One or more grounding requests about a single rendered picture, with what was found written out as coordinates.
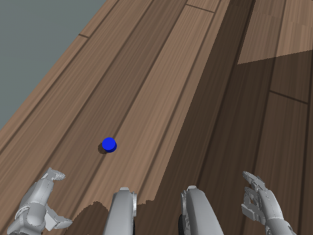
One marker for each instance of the right robot arm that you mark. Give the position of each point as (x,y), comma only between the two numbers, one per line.
(278,226)

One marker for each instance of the left robot hand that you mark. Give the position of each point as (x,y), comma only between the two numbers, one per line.
(40,192)

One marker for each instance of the left robot arm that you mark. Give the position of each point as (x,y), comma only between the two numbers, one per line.
(29,220)

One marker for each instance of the tin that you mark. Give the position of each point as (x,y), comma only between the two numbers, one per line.
(109,145)

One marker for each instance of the right robot hand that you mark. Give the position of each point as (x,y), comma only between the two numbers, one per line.
(265,205)

